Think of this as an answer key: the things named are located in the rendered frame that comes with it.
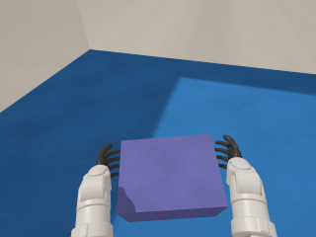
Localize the robot right hand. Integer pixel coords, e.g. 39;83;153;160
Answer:
214;134;242;169

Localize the robot right forearm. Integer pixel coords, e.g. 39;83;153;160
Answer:
226;157;277;237

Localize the robot left forearm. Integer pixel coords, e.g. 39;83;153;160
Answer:
71;165;114;237

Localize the robot left hand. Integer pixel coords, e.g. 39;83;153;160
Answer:
95;143;120;178

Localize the carton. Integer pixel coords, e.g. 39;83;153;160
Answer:
117;134;228;222

